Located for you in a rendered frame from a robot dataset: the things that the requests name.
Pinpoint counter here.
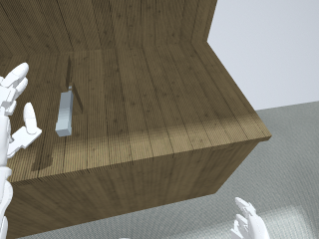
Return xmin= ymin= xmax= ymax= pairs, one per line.
xmin=0 ymin=0 xmax=272 ymax=239

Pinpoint robot left hand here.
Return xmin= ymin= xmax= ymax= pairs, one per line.
xmin=0 ymin=63 xmax=42 ymax=167

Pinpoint robot left forearm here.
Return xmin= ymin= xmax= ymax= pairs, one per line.
xmin=0 ymin=166 xmax=13 ymax=239

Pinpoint tap lever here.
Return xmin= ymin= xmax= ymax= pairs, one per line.
xmin=55 ymin=86 xmax=74 ymax=137

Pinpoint robot right hand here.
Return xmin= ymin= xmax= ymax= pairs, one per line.
xmin=230 ymin=197 xmax=270 ymax=239

